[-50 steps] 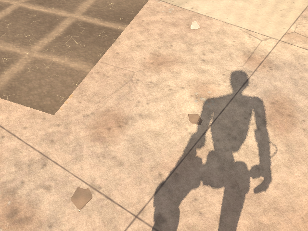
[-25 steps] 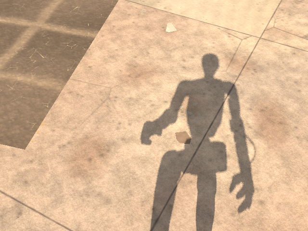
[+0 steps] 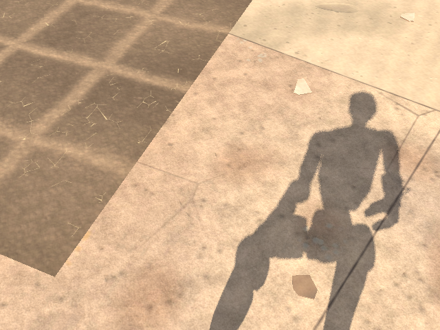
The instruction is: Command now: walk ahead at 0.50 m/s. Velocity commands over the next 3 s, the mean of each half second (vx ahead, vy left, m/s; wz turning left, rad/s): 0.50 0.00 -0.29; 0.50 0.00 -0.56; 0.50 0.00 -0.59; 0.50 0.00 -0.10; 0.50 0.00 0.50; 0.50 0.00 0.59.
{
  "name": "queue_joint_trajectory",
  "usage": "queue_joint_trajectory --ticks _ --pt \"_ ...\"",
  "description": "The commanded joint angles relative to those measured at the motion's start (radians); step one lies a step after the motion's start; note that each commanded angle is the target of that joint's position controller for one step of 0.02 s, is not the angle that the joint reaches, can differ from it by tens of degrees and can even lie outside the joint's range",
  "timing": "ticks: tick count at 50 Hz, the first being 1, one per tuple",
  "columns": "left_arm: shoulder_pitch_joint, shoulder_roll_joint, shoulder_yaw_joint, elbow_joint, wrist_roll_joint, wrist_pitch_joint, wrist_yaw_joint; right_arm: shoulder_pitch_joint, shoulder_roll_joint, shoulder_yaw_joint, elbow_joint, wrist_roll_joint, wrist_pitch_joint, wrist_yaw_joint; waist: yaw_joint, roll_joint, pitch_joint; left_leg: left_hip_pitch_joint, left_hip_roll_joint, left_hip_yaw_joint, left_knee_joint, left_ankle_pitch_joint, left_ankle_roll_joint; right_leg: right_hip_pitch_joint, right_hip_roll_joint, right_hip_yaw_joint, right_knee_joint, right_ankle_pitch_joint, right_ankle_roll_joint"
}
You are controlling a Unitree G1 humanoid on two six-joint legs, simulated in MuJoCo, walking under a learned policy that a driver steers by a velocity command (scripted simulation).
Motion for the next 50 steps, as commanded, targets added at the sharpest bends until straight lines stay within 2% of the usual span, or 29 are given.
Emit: queue_joint_trajectory --ticks 1,5,6,7,8,9,10,11,12,13,14,16,20,25,28,31,34,35,36,37,38,39,40,41,42,43,46,48,50 --pt "0.029 0.163 0.032 -0.03 -0.011 -0.005 0.009 -0.11 -0.038 0.003 -0.071 0.007 -0.012 0.015 0.004 -0.089 0.085 0.037 -0.036 0.037 -0.109 0.049 -0.002 -0.054 -0.27 0.121 -0.085 0.151 -0.147" --pt "0.054 0.175 0.042 -0.012 -0.017 0.015 0.014 -0.144 -0.07 -0.002 -0.107 0.011 -0.026 0.037 -0.015 -0.099 0.09 0.062 -0.055 0.021 -0.193 -0.079 0.036 0.062 -0.332 0.163 0.008 0.214 -0.126" --pt "0.039 0.185 0.045 -0.016 -0.018 0.021 0.015 -0.105 -0.089 -0.009 -0.101 0.012 -0.032 0.038 -0.042 -0.113 0.069 0.13 -0.074 0.032 -0.207 -0.116 0.045 0.067 -0.335 0.174 0.05 0.288 -0.117" --pt "0.009 0.189 0.046 -0.025 -0.018 0.026 0.015 -0.014 -0.117 -0.025 -0.079 0.011 -0.037 0.036 -0.099 -0.119 0.019 0.264 -0.107 0.058 -0.231 -0.132 0.06 0.054 -0.31 0.16 0.149 0.436 -0.1" --pt "-0.004 0.162 0.035 -0.037 -0.012 0.028 0.013 0.163 -0.172 -0.052 -0.026 0.007 -0.04 0.028 -0.175 -0.099 -0.095 0.515 -0.107 0.056 -0.218 -0.117 0.088 -0.025 -0.248 0.122 0.35 0.497 -0.07" --pt "0.008 0.11 0.013 -0.068 0.009 0.027 0.011 0.348 -0.26 -0.074 0.002 -0.01 -0.04 0.016 -0.222 0.035 -0.271 0.83 0.106 -0.173 -0.199 -0.133 0.15 -0.236 -0.165 0.063 0.691 0.208 -0.027" --pt "0.139 -0.015 -0.016 -0.064 -0.013 0.007 0.006 0.383 -0.296 -0.078 0.024 -0.018 -0.034 0.025 -0.148 0.308 -0.383 1.1 0.299 -0.62 -0.344 -0.318 0.28 -0.597 -0.004 0.094 0.994 -0.381 0.019" --pt "0.075 0.111 0.012 -0.054 -0.038 -0.007 0.007 0.356 -0.187 -0.049 0.01 -0.014 -0.038 0.027 -0.179 0.178 -0.324 1.036 0.265 -0.623 -0.396 -0.408 0.238 -0.684 -0.057 0.219 1.112 -0.381 0.006" --pt "-0.007 0.152 0.026 -0.081 -0.052 -0.012 0.008 0.272 -0.139 -0.034 -0.006 -0.011 -0.041 0.024 -0.165 0.127 -0.196 0.911 0.243 -0.459 -0.406 -0.37 0.19 -0.735 -0.103 0.201 1.127 -0.286 -0.009" --pt "-0.045 0.143 0.027 -0.088 -0.046 -0.008 0.016 0.189 -0.114 -0.023 -0.02 -0.014 -0.042 0.025 -0.131 0.046 -0.128 0.768 0.211 -0.344 -0.436 -0.282 0.169 -0.691 -0.154 0.182 1.095 -0.191 -0.007" --pt "-0.06 0.131 0.036 -0.089 -0.033 0.0 0.02 0.141 -0.087 -0.018 -0.021 -0.018 -0.044 0.026 -0.105 0.038 -0.072 0.661 0.176 -0.249 -0.474 -0.231 0.157 -0.652 -0.184 0.181 1.042 -0.129 -0.005" --pt "-0.024 0.089 0.04 -0.083 -0.036 0.028 0.015 0.121 -0.059 -0.013 -0.007 -0.03 -0.047 0.024 -0.064 0.074 -0.039 0.564 0.132 -0.119 -0.527 -0.17 0.144 -0.57 -0.214 0.182 0.995 -0.07 -0.007" --pt "-0.092 0.068 0.044 -0.124 -0.027 0.058 0.012 0.154 -0.103 -0.028 0.013 -0.031 -0.049 0.002 -0.056 0.025 0.022 0.55 0.133 0.02 -0.572 -0.045 0.16 -0.665 -0.221 0.187 0.907 0.047 0.013" --pt "-0.226 0.055 0.037 -0.18 -0.016 0.052 -0.012 0.185 -0.128 -0.034 0.015 -0.029 -0.036 -0.02 -0.085 0.01 0.064 0.6 0.115 0.157 -0.591 -0.004 0.14 -0.694 -0.202 0.131 0.649 0.235 0.026" --pt "-0.335 0.039 0.025 -0.228 -0.013 0.051 -0.031 0.244 -0.143 -0.04 0.026 -0.019 -0.022 -0.026 -0.125 -0.007 0.101 0.68 0.137 0.208 -0.578 0.026 0.136 -0.717 -0.192 0.073 0.541 0.243 0.013" --pt "-0.397 0.04 0.021 -0.274 -0.018 0.051 -0.052 0.275 -0.159 -0.047 0.031 -0.007 -0.001 -0.026 -0.134 0.001 0.117 0.781 0.165 0.245 -0.516 0.128 0.127 -0.727 -0.171 0.022 0.479 0.157 -0.012" --pt "-0.339 0.089 0.043 -0.296 -0.023 0.055 -0.063 0.236 -0.204 -0.059 0.01 0.006 0.017 -0.03 -0.066 0.058 0.044 0.813 0.169 0.287 -0.341 0.58 0.099 -0.548 -0.083 -0.062 0.465 0.014 -0.064" --pt "-0.244 0.126 0.062 -0.281 -0.027 0.057 -0.062 0.219 -0.219 -0.062 0.002 0.008 0.025 -0.031 -0.008 0.073 -0.011 0.801 0.161 0.296 -0.2 0.703 0.087 -0.424 -0.04 -0.082 0.457 -0.023 -0.089" --pt "-0.087 0.182 0.093 -0.244 -0.029 0.056 -0.054 0.193 -0.222 -0.06 -0.007 0.015 0.03 -0.031 0.079 0.058 -0.094 0.724 0.125 0.313 0.01 0.67 0.055 -0.193 0.003 -0.079 0.372 0.047 -0.127" --pt "0.054 0.276 0.13 -0.21 -0.024 0.065 -0.029 0.199 -0.195 -0.05 -0.028 -0.003 0.021 -0.031 0.127 -0.055 -0.179 0.469 0.077 0.312 0.325 0.318 0.004 0.106 -0.109 0.135 0.333 0.04 -0.183" --pt "0.012 0.362 0.134 -0.219 -0.023 0.056 -0.026 0.278 -0.031 -0.005 -0.081 -0.029 -0.012 -0.015 -0.016 -0.282 -0.246 0.038 -0.143 0.176 0.653 -0.625 -0.049 0.379 -0.344 0.712 0.228 -0.08 -0.358" --pt "0.062 0.293 0.11 -0.239 -0.008 0.044 -0.031 0.17 -0.104 -0.012 -0.112 0.017 -0.06 -0.001 0.051 -0.177 -0.34 -0.077 -0.158 -0.043 0.745 -0.654 -0.026 0.432 -0.401 0.902 0.087 -0.138 -0.38" --pt "0.031 0.232 0.093 -0.229 -0.003 0.031 -0.033 0.088 -0.131 -0.02 -0.137 0.047 -0.08 0.006 0.052 -0.136 -0.207 -0.164 -0.111 -0.048 0.717 -0.557 0.002 0.357 -0.378 0.75 0.078 -0.05 -0.328" --pt "-0.041 0.189 0.081 -0.244 -0.013 0.023 -0.033 0.087 -0.13 -0.019 -0.126 0.032 -0.088 0.001 0.006 -0.062 -0.13 -0.122 -0.063 -0.049 0.628 -0.465 0.016 0.206 -0.329 0.609 0.087 0.043 -0.288" --pt "-0.12 0.156 0.07 -0.264 -0.012 0.021 -0.032 0.096 -0.14 -0.029 -0.112 0.004 -0.083 -0.006 -0.039 -0.035 -0.085 -0.04 -0.031 -0.048 0.543 -0.416 0.01 0.058 -0.287 0.509 0.081 0.136 -0.258" --pt "-0.158 0.132 0.06 -0.283 -0.004 0.02 -0.028 0.121 -0.152 -0.038 -0.108 -0.004 -0.068 -0.007 -0.072 -0.043 -0.075 0.033 -0.009 -0.055 0.495 -0.385 0.003 -0.032 -0.261 0.456 0.06 0.199 -0.247" --pt "-0.136 0.169 0.065 -0.286 -0.008 0.014 -0.01 0.101 -0.122 -0.036 -0.132 -0.022 -0.032 -0.009 -0.092 -0.045 -0.046 0.08 -0.013 -0.029 0.357 -0.324 -0.042 -0.152 -0.23 0.385 0.022 0.31 -0.25" --pt "-0.098 0.197 0.072 -0.281 -0.011 0.015 0.005 0.019 -0.105 -0.029 -0.164 -0.029 -0.025 -0.013 -0.07 -0.059 -0.018 0.055 -0.034 -0.014 0.218 -0.211 -0.066 -0.18 -0.201 0.345 0.015 0.326 -0.234" --pt "-0.068 0.197 0.071 -0.277 -0.015 0.021 0.014 -0.056 -0.089 -0.021 -0.188 -0.027 -0.027 -0.008 -0.04 -0.086 -0.005 0.078 -0.068 -0.009 0.055 -0.075 -0.069 -0.197 -0.162 0.311 0.027 0.281 -0.198"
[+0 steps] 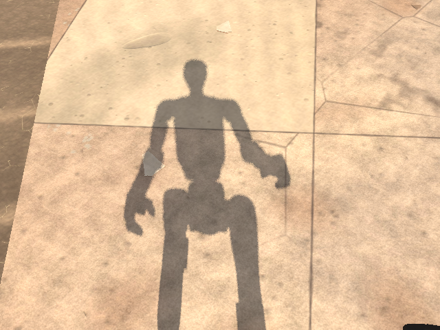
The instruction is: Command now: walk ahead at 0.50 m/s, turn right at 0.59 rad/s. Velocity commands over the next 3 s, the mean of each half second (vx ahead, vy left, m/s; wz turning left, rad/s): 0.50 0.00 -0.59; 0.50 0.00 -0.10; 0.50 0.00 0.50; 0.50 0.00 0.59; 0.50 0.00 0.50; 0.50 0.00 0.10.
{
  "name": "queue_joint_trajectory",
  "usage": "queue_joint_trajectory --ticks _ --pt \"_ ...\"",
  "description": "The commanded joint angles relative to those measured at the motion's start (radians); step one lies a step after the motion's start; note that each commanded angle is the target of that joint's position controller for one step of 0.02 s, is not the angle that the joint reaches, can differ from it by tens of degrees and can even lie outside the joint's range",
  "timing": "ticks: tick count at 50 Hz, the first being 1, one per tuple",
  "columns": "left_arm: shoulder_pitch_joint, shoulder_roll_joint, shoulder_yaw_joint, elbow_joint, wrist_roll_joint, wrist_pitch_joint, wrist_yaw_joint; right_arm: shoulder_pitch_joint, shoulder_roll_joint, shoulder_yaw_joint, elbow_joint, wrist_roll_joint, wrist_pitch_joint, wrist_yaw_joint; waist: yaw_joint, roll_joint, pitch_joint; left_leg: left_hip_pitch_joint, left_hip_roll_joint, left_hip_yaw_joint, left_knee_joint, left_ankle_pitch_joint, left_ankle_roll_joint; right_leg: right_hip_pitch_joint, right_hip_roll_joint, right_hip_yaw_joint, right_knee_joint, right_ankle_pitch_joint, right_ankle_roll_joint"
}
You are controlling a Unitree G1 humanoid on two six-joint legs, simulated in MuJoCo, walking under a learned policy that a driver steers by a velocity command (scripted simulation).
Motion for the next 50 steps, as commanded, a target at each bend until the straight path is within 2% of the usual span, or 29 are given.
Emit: queue_joint_trajectory --ticks 1,7,9,10,11,12,13,14,15,16,17,18,21,24,29,32,34,35,36,37,38,39,40,41,42,43,44,46,50 --pt "-0.01 0.174 0.041 -0.074 -0.006 -0.011 0.019 -0.068 -0.04 -0.003 -0.073 0.0 -0.006 0.005 -0.004 -0.094 -0.037 0.072 -0.061 0.04 -0.216 0.197 -0.013 -0.048 -0.197 0.166 -0.108 0.231 -0.129" --pt "0.064 0.166 0.038 -0.056 -0.012 0.005 0.025 -0.17 -0.077 -0.005 -0.13 0.019 -0.029 0.035 0.033 -0.128 -0.03 0.126 -0.113 0.016 -0.419 0.206 0.018 0.065 -0.242 0.291 0.0 0.13 -0.097" --pt "0.053 0.173 0.04 -0.063 -0.008 0.013 0.031 -0.131 -0.099 -0.012 -0.128 0.022 -0.041 0.04 0.005 -0.158 -0.038 0.18 -0.121 0.016 -0.44 0.115 0.042 0.102 -0.259 0.343 0.06 0.17 -0.085" --pt "0.033 0.167 0.038 -0.073 -0.007 0.016 0.032 -0.06 -0.113 -0.02 -0.111 0.02 -0.047 0.038 -0.036 -0.171 -0.062 0.275 -0.131 0.035 -0.474 0.11 0.063 0.097 -0.24 0.346 0.111 0.23 -0.07" --pt "0.01 0.137 0.026 -0.089 -0.004 0.014 0.028 0.054 -0.146 -0.035 -0.088 0.007 -0.053 0.032 -0.093 -0.159 -0.141 0.466 -0.094 0.016 -0.474 0.133 0.101 0.051 -0.187 0.31 0.242 0.288 -0.038" --pt "0.002 0.089 0.006 -0.116 0.014 0.011 0.024 0.223 -0.205 -0.05 -0.074 -0.008 -0.051 0.023 -0.162 -0.058 -0.29 0.746 0.078 -0.146 -0.44 0.105 0.166 -0.095 -0.121 0.222 0.521 0.14 0.003" --pt "0.17 0.026 -0.012 -0.139 -0.017 0.0 0.022 0.308 -0.27 -0.066 -0.035 -0.016 -0.037 0.027 -0.084 0.307 -0.414 1.07 0.311 -0.628 -0.525 -0.061 0.342 -0.466 0.01 0.115 0.84 -0.413 0.07" --pt "0.166 0.14 0.003 -0.111 -0.032 0.0 0.025 0.288 -0.168 -0.045 -0.052 0.012 -0.03 0.03 -0.105 0.214 -0.353 1.039 0.322 -0.71 -0.571 -0.295 0.325 -0.597 -0.083 0.136 0.974 -0.407 0.08" --pt "0.047 0.198 0.018 -0.125 -0.025 0.006 0.023 0.239 -0.1 -0.026 -0.068 0.016 -0.02 0.024 -0.136 0.103 -0.211 0.905 0.27 -0.533 -0.59 -0.302 0.272 -0.629 -0.119 0.113 1.0 -0.309 0.087" --pt "-0.014 0.19 0.019 -0.139 -0.013 0.012 0.025 0.185 -0.088 -0.018 -0.074 0.006 -0.01 0.023 -0.116 0.029 -0.127 0.76 0.225 -0.398 -0.612 -0.193 0.24 -0.595 -0.155 0.077 0.978 -0.234 0.092" --pt "-0.049 0.175 0.022 -0.155 -0.002 0.012 0.022 0.153 -0.072 -0.012 -0.067 0.001 -0.005 0.022 -0.096 0.027 -0.066 0.652 0.186 -0.308 -0.638 -0.097 0.23 -0.57 -0.183 0.072 0.927 -0.187 0.093" --pt "-0.041 0.154 0.023 -0.16 -0.007 0.017 0.015 0.14 -0.062 -0.006 -0.062 -0.007 -0.006 0.021 -0.07 0.052 -0.047 0.583 0.154 -0.228 -0.665 -0.038 0.217 -0.522 -0.209 0.068 0.894 -0.161 0.09" --pt "-0.046 0.099 0.012 -0.183 -0.015 0.033 0.009 0.147 -0.082 -0.016 -0.041 0.007 -0.018 0.023 -0.054 0.069 -0.03 0.528 0.145 -0.098 -0.731 0.064 0.237 -0.512 -0.238 0.036 0.814 -0.129 0.098" --pt "-0.095 0.09 0.006 -0.212 -0.008 0.037 0.005 0.161 -0.123 -0.03 -0.026 0.006 -0.018 0.02 -0.058 0.041 -0.031 0.56 0.159 -0.005 -0.752 0.17 0.25 -0.556 -0.251 0.032 0.702 -0.017 0.114" --pt "-0.238 0.07 -0.008 -0.245 -0.008 0.023 -0.027 0.195 -0.155 -0.035 -0.007 0.012 0.003 0.012 -0.112 0.03 0.005 0.6 0.125 0.168 -0.743 0.222 0.202 -0.498 -0.224 -0.048 0.431 0.196 0.102" --pt "-0.317 0.055 -0.018 -0.281 -0.009 0.019 -0.039 0.268 -0.173 -0.037 0.025 0.03 0.017 0.018 -0.136 0.022 0.037 0.645 0.157 0.174 -0.735 0.231 0.201 -0.458 -0.196 -0.075 0.326 0.134 0.075" --pt "-0.325 0.077 -0.011 -0.296 -0.006 0.015 -0.044 0.28 -0.196 -0.039 0.044 0.046 0.03 0.022 -0.107 0.04 0.048 0.697 0.184 0.16 -0.687 0.365 0.203 -0.421 -0.164 -0.099 0.269 0.019 0.044" --pt "-0.288 0.102 0.0 -0.29 0.001 0.012 -0.044 0.272 -0.212 -0.04 0.051 0.053 0.036 0.021 -0.069 0.059 0.021 0.713 0.185 0.162 -0.62 0.534 0.196 -0.346 -0.138 -0.121 0.236 -0.022 0.024" --pt "-0.172 0.137 0.02 -0.257 0.006 0.009 -0.041 0.26 -0.216 -0.036 0.059 0.059 0.042 0.019 0.009 0.063 -0.047 0.695 0.159 0.187 -0.481 0.679 0.176 -0.171 -0.106 -0.148 0.172 0.019 -0.001" --pt "-0.008 0.191 0.048 -0.204 0.011 0.009 -0.031 0.268 -0.188 -0.021 0.065 0.056 0.041 0.017 0.088 0.052 -0.147 0.581 0.113 0.213 -0.284 0.672 0.144 0.1 -0.098 -0.145 0.162 0.1 -0.026" --pt "0.171 0.292 0.073 -0.174 0.022 0.014 -0.008 0.274 -0.109 0.012 0.034 0.016 0.032 0.02 0.141 -0.106 -0.311 0.318 0.043 0.222 0.073 0.239 0.095 0.438 -0.341 0.134 0.214 0.208 -0.097" --pt "0.139 0.34 0.064 -0.189 0.033 0.011 -0.006 0.374 -0.025 0.037 0.019 0.026 0.009 0.029 0.045 -0.29 -0.454 0.025 -0.123 0.074 0.364 -0.457 0.052 0.607 -0.564 0.599 0.07 0.084 -0.242" --pt "0.13 0.248 0.046 -0.189 0.029 0.002 -0.013 0.275 -0.149 0.004 0.025 0.064 -0.003 0.032 0.105 -0.157 -0.4 -0.055 -0.087 -0.038 0.446 -0.428 0.055 0.527 -0.539 0.557 0.017 0.037 -0.209" --pt "0.081 0.207 0.031 -0.173 0.021 -0.004 -0.014 0.211 -0.157 -0.002 -0.004 0.075 -0.003 0.033 0.079 -0.164 -0.237 -0.118 -0.044 -0.011 0.428 -0.347 0.06 0.406 -0.497 0.373 0.006 0.083 -0.165" --pt "0.018 0.167 0.018 -0.167 0.015 -0.009 -0.016 0.191 -0.139 0.0 0.001 0.057 0.002 0.028 0.039 -0.114 -0.166 -0.086 0.0 0.001 0.368 -0.262 0.057 0.275 -0.447 0.262 -0.02 0.12 -0.131" --pt "-0.039 0.135 0.011 -0.166 0.017 -0.015 -0.019 0.196 -0.133 -0.006 0.007 0.042 0.014 0.025 0.002 -0.129 -0.113 -0.04 0.024 0.003 0.321 -0.199 0.051 0.168 -0.409 0.176 -0.059 0.138 -0.111" --pt "-0.076 0.112 0.006 -0.165 0.022 -0.024 -0.02 0.234 -0.12 -0.007 0.023 0.044 0.033 0.025 -0.033 -0.142 -0.097 0.024 0.041 -0.008 0.306 -0.145 0.047 0.096 -0.385 0.116 -0.106 0.135 -0.098" --pt "-0.1 0.111 0.011 -0.147 0.028 -0.046 -0.016 0.262 -0.075 -0.002 0.031 0.048 0.06 0.023 -0.063 -0.124 -0.076 0.054 0.04 -0.008 0.286 -0.086 0.034 0.033 -0.387 0.044 -0.172 0.174 -0.104" --pt "-0.08 0.122 0.019 -0.104 0.039 -0.056 0.006 0.183 -0.056 -0.002 0.002 0.039 0.07 0.021 -0.056 -0.092 -0.01 -0.044 0.028 -0.036 0.14 0.082 0.017 0.054 -0.368 -0.1 -0.212 0.231 -0.083"
Over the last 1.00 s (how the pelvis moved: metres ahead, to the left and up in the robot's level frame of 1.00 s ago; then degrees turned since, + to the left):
0.54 -0.07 0.00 -28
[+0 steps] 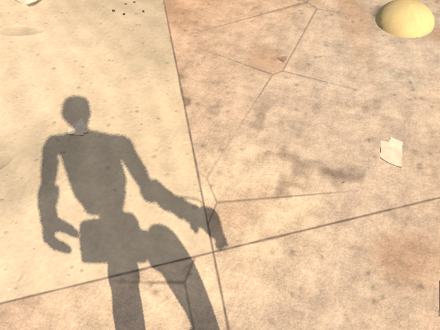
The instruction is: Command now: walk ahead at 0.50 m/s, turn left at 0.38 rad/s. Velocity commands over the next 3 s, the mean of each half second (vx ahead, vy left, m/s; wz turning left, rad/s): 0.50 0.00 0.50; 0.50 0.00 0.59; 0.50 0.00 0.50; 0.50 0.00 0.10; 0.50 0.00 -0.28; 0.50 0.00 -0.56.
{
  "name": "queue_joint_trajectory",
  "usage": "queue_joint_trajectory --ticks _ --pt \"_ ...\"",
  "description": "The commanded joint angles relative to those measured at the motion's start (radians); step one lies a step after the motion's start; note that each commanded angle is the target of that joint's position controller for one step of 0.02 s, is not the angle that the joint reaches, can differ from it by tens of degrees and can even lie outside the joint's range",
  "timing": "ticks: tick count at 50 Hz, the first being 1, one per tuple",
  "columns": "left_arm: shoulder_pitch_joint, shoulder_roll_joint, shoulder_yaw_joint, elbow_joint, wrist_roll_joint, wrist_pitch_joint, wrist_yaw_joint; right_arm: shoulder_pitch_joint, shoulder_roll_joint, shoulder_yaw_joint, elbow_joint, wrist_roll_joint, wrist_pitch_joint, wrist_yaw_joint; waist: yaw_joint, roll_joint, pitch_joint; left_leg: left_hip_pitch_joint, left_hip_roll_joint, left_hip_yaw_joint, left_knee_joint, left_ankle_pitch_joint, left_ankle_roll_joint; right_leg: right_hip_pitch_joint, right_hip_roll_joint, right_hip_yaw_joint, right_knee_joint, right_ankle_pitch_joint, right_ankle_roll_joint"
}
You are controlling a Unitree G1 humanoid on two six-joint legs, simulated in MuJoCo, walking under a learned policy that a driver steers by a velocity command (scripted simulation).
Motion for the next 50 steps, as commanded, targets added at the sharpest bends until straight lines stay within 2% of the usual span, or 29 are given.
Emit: queue_joint_trajectory --ticks 1,5,9,12,13,14,15,16,17,18,19,20,21,23,25,29,32,34,36,37,38,39,40,41,42,43,44,46,50 --pt "-0.067 0.122 0.031 -0.054 0.003 -0.026 0.017 0.009 -0.026 -0.007 -0.051 -0.006 -0.002 0.005 -0.031 -0.113 0.01 -0.041 0.023 -0.046 -0.115 0.163 -0.006 0.011 -0.264 0.09 -0.188 0.257 -0.134" --pt "-0.025 0.159 0.042 -0.026 -0.008 -0.016 0.029 -0.125 0.004 0.011 -0.098 -0.014 -0.008 0.032 0.022 -0.089 0.061 -0.032 0.005 0.035 -0.327 0.267 0.018 0.066 -0.278 0.002 -0.198 0.266 -0.115" --pt "0.019 0.187 0.055 0.005 -0.029 0.014 0.033 -0.206 -0.004 0.014 -0.157 -0.013 -0.009 0.057 0.043 -0.092 0.085 -0.074 -0.015 0.092 -0.421 0.152 0.064 0.213 -0.32 -0.035 -0.123 0.385 -0.098" --pt "-0.01 0.232 0.065 0.001 -0.039 0.038 0.042 -0.128 -0.05 -0.01 -0.171 -0.008 -0.003 0.063 -0.025 -0.143 -0.003 0.098 -0.11 0.182 -0.426 0.002 0.123 0.257 -0.317 -0.072 0.076 0.86 -0.062" --pt "-0.027 0.242 0.065 -0.002 -0.044 0.046 0.044 -0.016 -0.089 -0.032 -0.15 -0.004 -0.001 0.059 -0.092 -0.146 -0.066 0.246 -0.156 0.202 -0.448 -0.015 0.152 0.233 -0.297 -0.087 0.237 0.956 -0.043" --pt "-0.035 0.231 0.058 -0.005 -0.048 0.046 0.045 0.142 -0.15 -0.067 -0.113 -0.003 0.002 0.044 -0.178 -0.119 -0.149 0.502 -0.192 0.181 -0.522 0.055 0.191 0.119 -0.253 -0.106 0.468 0.865 -0.004" --pt "-0.001 0.14 0.028 -0.028 -0.01 0.032 0.044 0.23 -0.252 -0.092 -0.094 -0.004 0.013 0.02 -0.167 0.083 -0.22 0.778 0.001 -0.129 -0.529 0.137 0.255 -0.17 -0.179 -0.096 0.801 0.235 0.047" --pt "0.059 0.058 -0.002 -0.078 -0.011 -0.004 0.032 0.175 -0.299 -0.091 -0.132 -0.01 -0.003 0.027 -0.068 0.228 -0.371 1.045 0.209 -0.74 -0.713 -0.078 0.475 -0.536 0.043 0.115 1.112 -0.406 0.095" --pt "-0.07 0.159 0.015 -0.092 -0.049 -0.039 0.016 0.193 -0.209 -0.066 -0.142 -0.012 -0.013 0.036 -0.149 0.058 -0.369 1.046 0.212 -0.736 -0.806 -0.139 0.424 -0.648 -0.01 0.267 1.138 -0.36 0.067" --pt "-0.13 0.164 0.015 -0.114 -0.07 -0.054 0.011 0.165 -0.165 -0.055 -0.136 -0.013 -0.024 0.035 -0.137 0.031 -0.232 0.934 0.182 -0.59 -0.806 -0.105 0.384 -0.692 -0.049 0.253 1.083 -0.28 0.042" --pt "-0.133 0.15 0.012 -0.105 -0.051 -0.058 0.019 0.098 -0.134 -0.045 -0.145 -0.01 -0.03 0.035 -0.083 -0.063 -0.136 0.77 0.136 -0.469 -0.802 -0.002 0.347 -0.651 -0.098 0.247 0.988 -0.207 0.037" --pt "-0.127 0.164 0.021 -0.095 -0.023 -0.052 0.026 0.04 -0.096 -0.034 -0.158 -0.014 -0.031 0.03 -0.046 -0.056 -0.099 0.649 0.099 -0.38 -0.808 0.103 0.328 -0.579 -0.127 0.247 0.903 -0.165 0.043" --pt "-0.105 0.168 0.026 -0.091 -0.016 -0.039 0.024 0.013 -0.085 -0.028 -0.178 -0.027 -0.031 0.024 -0.019 -0.031 -0.084 0.568 0.076 -0.338 -0.828 0.168 0.323 -0.516 -0.141 0.25 0.872 -0.136 0.05" --pt "-0.092 0.146 0.024 -0.094 -0.007 -0.016 0.024 0.012 -0.099 -0.032 -0.185 -0.025 -0.034 0.014 -0.002 -0.026 -0.075 0.49 0.054 -0.283 -0.852 0.271 0.328 -0.48 -0.14 0.229 0.79 -0.108 0.078" --pt "-0.141 0.12 0.014 -0.112 -0.002 -0.004 0.027 0.037 -0.127 -0.039 -0.18 -0.021 -0.035 -0.001 -0.01 -0.028 -0.053 0.442 0.028 -0.224 -0.861 0.325 0.319 -0.487 -0.126 0.209 0.676 -0.028 0.108" --pt "-0.288 0.084 -0.006 -0.145 -0.008 -0.011 0.015 0.085 -0.137 -0.043 -0.17 -0.01 -0.021 -0.018 -0.071 0.021 -0.035 0.407 -0.039 -0.164 -0.835 0.217 0.251 -0.421 -0.063 0.194 0.356 0.233 0.126" --pt "-0.359 0.103 -0.003 -0.166 -0.024 -0.023 -0.001 0.135 -0.141 -0.045 -0.155 -0.006 -0.01 -0.021 -0.103 0.04 -0.03 0.442 -0.014 -0.226 -0.797 0.136 0.237 -0.379 -0.028 0.202 0.242 0.277 0.119" --pt "-0.36 0.131 0.007 -0.171 -0.027 -0.033 -0.01 0.15 -0.131 -0.044 -0.152 -0.005 -0.004 -0.024 -0.096 0.051 -0.033 0.503 0.01 -0.292 -0.741 0.098 0.225 -0.363 -0.02 0.224 0.188 0.229 0.1" --pt "-0.31 0.154 0.019 -0.163 -0.03 -0.043 -0.014 0.133 -0.132 -0.046 -0.159 -0.008 0.0 -0.026 -0.061 0.084 -0.037 0.532 0.026 -0.347 -0.682 0.11 0.206 -0.303 -0.018 0.225 0.164 0.145 0.068" --pt "-0.234 0.167 0.03 -0.143 -0.029 -0.049 -0.011 0.114 -0.117 -0.041 -0.167 -0.009 0.002 -0.026 -0.015 0.09 -0.061 0.521 0.002 -0.344 -0.625 0.145 0.186 -0.201 -0.013 0.207 0.124 0.148 0.044" --pt "-0.126 0.201 0.045 -0.126 -0.014 -0.055 -0.004 0.107 -0.073 -0.026 -0.18 -0.014 -0.001 -0.022 0.039 0.065 -0.148 0.47 -0.052 -0.299 -0.469 0.163 0.151 -0.009 -0.076 0.251 0.132 0.143 0.0" --pt "0.031 0.26 0.058 -0.114 -0.003 -0.052 0.005 0.128 -0.014 -0.003 -0.202 -0.036 -0.004 -0.022 0.085 -0.081 -0.298 0.328 -0.132 -0.192 -0.173 -0.064 0.107 0.257 -0.261 0.448 0.142 0.088 -0.058" --pt "0.077 0.319 0.072 -0.074 0.003 -0.039 -0.006 0.271 0.009 0.006 -0.234 0.006 -0.014 -0.021 0.001 -0.452 -0.362 -0.031 -0.218 -0.11 0.113 -0.437 0.058 0.481 -0.45 0.951 0.016 -0.19 -0.215" --pt "0.034 0.206 0.047 -0.1 -0.018 -0.035 -0.007 0.241 -0.106 -0.014 -0.196 0.014 -0.011 -0.025 0.034 -0.282 -0.257 -0.13 -0.137 -0.138 0.225 -0.368 0.043 0.414 -0.432 0.939 -0.026 -0.392 -0.188" --pt "-0.005 0.154 0.032 -0.107 -0.022 -0.026 0.0 0.128 -0.147 -0.027 -0.211 0.003 -0.005 -0.022 0.06 -0.188 -0.143 -0.147 -0.107 -0.105 0.241 -0.271 0.037 0.295 -0.387 0.755 -0.029 -0.34 -0.143" --pt "-0.048 0.143 0.023 -0.11 -0.011 -0.02 0.001 0.082 -0.131 -0.026 -0.22 -0.008 0.0 -0.023 0.041 -0.119 -0.086 -0.107 -0.073 -0.082 0.218 -0.202 0.032 0.177 -0.344 0.63 -0.042 -0.196 -0.124" --pt "-0.075 0.124 0.017 -0.101 -0.008 -0.016 0.003 0.053 -0.118 -0.029 -0.233 -0.016 0.001 -0.018 0.025 -0.119 -0.039 -0.088 -0.047 -0.082 0.17 -0.159 0.03 0.098 -0.307 0.54 -0.061 -0.092 -0.122" --pt "-0.086 0.112 0.013 -0.087 -0.006 -0.022 0.008 0.071 -0.08 -0.026 -0.238 -0.002 0.009 -0.007 -0.003 -0.166 -0.027 -0.026 -0.015 -0.063 0.12 -0.123 0.027 0.026 -0.269 0.414 -0.105 0.006 -0.115" --pt "-0.068 0.156 0.028 -0.048 -0.011 -0.029 0.011 0.017 -0.041 -0.014 -0.265 -0.009 0.021 -0.004 -0.003 -0.129 -0.006 -0.086 0.004 -0.046 0.004 -0.043 0.002 0.033 -0.288 0.279 -0.154 0.162 -0.148"
Over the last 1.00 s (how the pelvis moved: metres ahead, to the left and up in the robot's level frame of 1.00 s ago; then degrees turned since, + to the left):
0.51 -0.12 0.00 -18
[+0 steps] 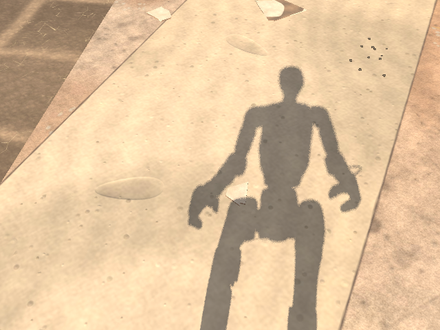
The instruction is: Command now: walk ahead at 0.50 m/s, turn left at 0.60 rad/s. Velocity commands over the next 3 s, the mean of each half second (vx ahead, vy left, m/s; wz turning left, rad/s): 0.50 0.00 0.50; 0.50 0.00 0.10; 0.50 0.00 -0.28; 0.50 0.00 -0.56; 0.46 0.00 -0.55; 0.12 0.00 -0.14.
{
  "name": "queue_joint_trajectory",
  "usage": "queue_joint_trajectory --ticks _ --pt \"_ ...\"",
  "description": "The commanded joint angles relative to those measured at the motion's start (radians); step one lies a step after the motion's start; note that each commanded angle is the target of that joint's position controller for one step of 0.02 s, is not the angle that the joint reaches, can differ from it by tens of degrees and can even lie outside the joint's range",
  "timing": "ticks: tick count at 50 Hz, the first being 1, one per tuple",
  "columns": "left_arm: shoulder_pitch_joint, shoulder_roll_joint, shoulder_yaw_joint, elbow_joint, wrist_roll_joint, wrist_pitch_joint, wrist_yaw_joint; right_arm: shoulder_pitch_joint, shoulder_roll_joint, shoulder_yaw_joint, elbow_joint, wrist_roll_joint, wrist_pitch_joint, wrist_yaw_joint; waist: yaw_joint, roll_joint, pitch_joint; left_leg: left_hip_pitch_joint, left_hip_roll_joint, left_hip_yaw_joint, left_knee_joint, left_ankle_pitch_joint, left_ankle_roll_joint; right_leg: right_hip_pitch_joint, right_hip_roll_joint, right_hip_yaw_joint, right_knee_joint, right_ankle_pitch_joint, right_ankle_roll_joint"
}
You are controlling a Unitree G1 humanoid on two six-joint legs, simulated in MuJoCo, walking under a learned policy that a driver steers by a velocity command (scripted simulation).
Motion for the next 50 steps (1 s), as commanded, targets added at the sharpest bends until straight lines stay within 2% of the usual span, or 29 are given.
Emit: queue_joint_trajectory --ticks 1,6,10,12,13,14,15,16,17,18,19,20,22,24,27,30,33,36,39,40,41,42,43,44,45,46,47,48,50 --pt "-0.043 0.155 0.038 -0.047 0.0 -0.016 0.007 -0.03 -0.032 -0.005 -0.084 -0.003 -0.008 0.005 -0.015 -0.125 -0.006 -0.134 0.055 -0.038 -0.082 0.101 -0.018 0.1 -0.295 0.19 -0.202 0.196 -0.165" --pt "-0.017 0.188 0.042 -0.014 -0.008 0.004 0.014 -0.168 -0.004 0.01 -0.11 -0.003 -0.025 0.035 0.038 -0.111 0.031 -0.074 0.033 0.044 -0.358 0.306 -0.001 0.142 -0.267 0.02 -0.197 0.271 -0.123" --pt "0.02 0.225 0.053 0.014 -0.028 0.026 0.013 -0.238 -0.015 0.008 -0.147 0.001 -0.025 0.057 0.045 -0.12 0.058 -0.041 0.004 0.103 -0.476 0.227 0.044 0.24 -0.304 -0.037 -0.15 0.402 -0.099" --pt "0.011 0.258 0.063 0.013 -0.039 0.038 0.019 -0.19 -0.051 -0.012 -0.148 -0.006 -0.019 0.059 -0.004 -0.155 0.01 0.072 -0.059 0.157 -0.496 0.121 0.088 0.279 -0.307 -0.077 -0.022 0.742 -0.079" --pt "0.004 0.271 0.066 0.012 -0.044 0.045 0.022 -0.1 -0.084 -0.03 -0.13 -0.007 -0.015 0.057 -0.061 -0.163 -0.044 0.191 -0.101 0.181 -0.514 0.09 0.117 0.275 -0.298 -0.097 0.114 0.886 -0.067" --pt "-0.009 0.258 0.061 0.007 -0.047 0.049 0.026 0.066 -0.132 -0.061 -0.087 -0.004 -0.01 0.047 -0.155 -0.139 -0.128 0.43 -0.141 0.184 -0.581 0.161 0.156 0.188 -0.267 -0.126 0.322 0.88 -0.038" --pt "0.02 0.198 0.036 -0.006 -0.017 0.043 0.027 0.217 -0.203 -0.088 -0.05 -0.001 0.001 0.024 -0.209 -0.019 -0.219 0.751 -0.018 -0.026 -0.591 0.178 0.214 -0.079 -0.227 -0.12 0.628 0.504 0.002" --pt "0.11 0.06 -0.011 -0.063 0.013 0.016 0.011 0.153 -0.299 -0.087 -0.07 -0.002 -0.014 0.021 -0.064 0.221 -0.313 1.012 0.239 -0.617 -0.706 0.018 0.395 -0.492 -0.021 -0.002 0.957 -0.393 0.051" --pt "0.011 0.165 0.006 -0.061 -0.028 -0.017 -0.004 0.194 -0.202 -0.062 -0.083 -0.006 -0.029 0.027 -0.158 0.102 -0.407 1.029 0.282 -0.74 -0.825 -0.085 0.407 -0.581 -0.036 0.184 1.044 -0.374 0.041" --pt "-0.063 0.196 0.015 -0.082 -0.061 -0.029 -0.01 0.163 -0.155 -0.046 -0.061 -0.014 -0.042 0.032 -0.158 0.063 -0.252 0.923 0.253 -0.577 -0.834 -0.01 0.358 -0.645 -0.08 0.172 1.018 -0.281 0.026" --pt "-0.082 0.181 0.008 -0.081 -0.047 -0.034 -0.004 0.103 -0.129 -0.036 -0.059 -0.01 -0.048 0.031 -0.116 -0.011 -0.166 0.772 0.207 -0.447 -0.831 0.09 0.319 -0.607 -0.126 0.165 0.934 -0.195 0.018" --pt "-0.084 0.179 0.011 -0.069 -0.023 -0.031 0.002 0.037 -0.098 -0.025 -0.063 -0.016 -0.05 0.03 -0.077 -0.027 -0.112 0.64 0.17 -0.35 -0.839 0.213 0.292 -0.543 -0.157 0.16 0.859 -0.146 0.025" --pt "-0.035 0.173 0.015 -0.051 -0.016 -0.007 0.0 -0.011 -0.071 -0.012 -0.07 -0.032 -0.059 0.025 -0.025 -0.001 -0.095 0.512 0.135 -0.269 -0.889 0.342 0.286 -0.44 -0.179 0.163 0.797 -0.091 0.039" --pt "-0.03 0.142 0.008 -0.044 -0.007 0.014 0.002 0.0 -0.085 -0.014 -0.048 -0.025 -0.071 0.02 -0.015 -0.011 -0.075 0.457 0.125 -0.2 -0.925 0.421 0.294 -0.43 -0.177 0.146 0.731 -0.049 0.065" --pt "-0.124 0.113 -0.003 -0.07 -0.001 0.021 0.003 0.032 -0.101 -0.016 -0.014 -0.024 -0.074 0.005 -0.041 -0.014 -0.026 0.449 0.093 -0.115 -0.955 0.445 0.269 -0.482 -0.172 0.138 0.557 0.124 0.089" --pt "-0.22 0.089 -0.013 -0.088 -0.008 0.011 -0.009 0.07 -0.11 -0.015 0.015 -0.02 -0.07 -0.002 -0.083 -0.005 -0.003 0.457 0.061 -0.055 -0.959 0.379 0.225 -0.44 -0.136 0.118 0.345 0.311 0.083" --pt "-0.305 0.085 -0.018 -0.113 -0.019 0.004 -0.024 0.127 -0.123 -0.018 0.054 -0.013 -0.067 -0.001 -0.12 0.002 0.032 0.508 0.093 -0.073 -0.956 0.298 0.22 -0.431 -0.108 0.112 0.231 0.36 0.066" --pt "-0.345 0.101 -0.014 -0.137 -0.019 -0.004 -0.042 0.162 -0.129 -0.022 0.086 -0.01 -0.054 -0.005 -0.123 0.01 0.047 0.637 0.148 -0.105 -0.895 0.358 0.21 -0.481 -0.093 0.119 0.164 0.268 0.027" --pt "-0.265 0.132 -0.001 -0.124 -0.015 -0.01 -0.047 0.147 -0.146 -0.028 0.098 -0.01 -0.04 -0.013 -0.068 0.043 0.0 0.701 0.158 -0.106 -0.788 0.608 0.176 -0.359 -0.051 0.087 0.132 0.143 -0.022" --pt "-0.156 0.16 0.016 -0.094 -0.012 -0.011 -0.041 0.127 -0.144 -0.025 0.097 -0.012 -0.035 -0.014 -0.005 0.04 -0.07 0.686 0.119 -0.074 -0.661 0.77 0.155 -0.2 -0.017 0.052 0.109 0.156 -0.049" --pt "0.001 0.209 0.035 -0.058 -0.005 -0.01 -0.034 0.126 -0.115 -0.011 0.086 -0.021 -0.033 -0.017 0.064 0.016 -0.198 0.571 0.069 -0.033 -0.452 0.721 0.122 0.069 -0.079 0.106 0.155 0.218 -0.097" --pt "0.129 0.303 0.057 -0.044 0.01 -0.007 -0.027 0.239 -0.03 0.017 0.065 -0.029 -0.048 -0.012 0.051 -0.179 -0.374 0.197 -0.065 0.015 -0.062 0.342 0.048 0.489 -0.331 0.49 0.175 0.16 -0.247" --pt "0.182 0.251 0.047 -0.014 -0.015 0.0 -0.032 0.255 -0.018 0.025 0.08 -0.018 -0.065 -0.007 0.066 -0.335 -0.462 -0.017 -0.163 -0.053 0.149 -0.278 0.019 0.617 -0.426 0.838 -0.001 -0.034 -0.322" --pt "0.129 0.195 0.028 -0.022 -0.029 0.004 -0.028 0.156 -0.11 0.003 0.06 0.006 -0.076 0.0 0.083 -0.231 -0.31 -0.131 -0.094 -0.093 0.223 -0.255 0.029 0.522 -0.395 0.759 -0.045 -0.196 -0.267" --pt "0.056 0.169 0.019 -0.036 -0.022 0.011 -0.022 0.063 -0.116 0.004 0.031 0.015 -0.082 0.002 0.067 -0.16 -0.184 -0.152 -0.039 -0.048 0.196 -0.168 0.038 0.37 -0.359 0.624 -0.068 -0.195 -0.228" --pt "-0.005 0.15 0.01 -0.04 -0.01 0.014 -0.023 0.015 -0.106 0.005 0.02 -0.001 -0.083 0.001 0.034 -0.104 -0.083 -0.127 0.001 -0.022 0.121 -0.097 0.038 0.207 -0.319 0.526 -0.104 -0.108 -0.214" --pt "-0.042 0.124 0.001 -0.046 0.001 0.009 -0.023 0.021 -0.101 -0.001 0.024 -0.014 -0.077 -0.001 -0.002 -0.116 -0.052 -0.066 0.035 -0.026 0.055 -0.047 0.035 0.108 -0.286 0.463 -0.131 -0.027 -0.203" --pt "-0.06 0.117 -0.002 -0.047 0.005 0.006 -0.023 0.053 -0.082 0.001 0.035 -0.015 -0.068 -0.001 -0.029 -0.137 -0.044 -0.01 0.047 -0.024 0.026 -0.022 0.029 0.048 -0.264 0.423 -0.158 0.025 -0.202" --pt "-0.061 0.127 0.002 -0.035 -0.004 -0.004 -0.023 0.084 -0.048 0.008 0.049 -0.017 -0.053 -0.005 -0.051 -0.145 -0.04 0.021 0.057 -0.006 -0.033 0.0 0.01 -0.008 -0.249 0.348 -0.197 0.118 -0.218"
Over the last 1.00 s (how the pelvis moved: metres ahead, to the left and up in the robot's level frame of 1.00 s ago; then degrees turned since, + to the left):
0.55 0.12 0.00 36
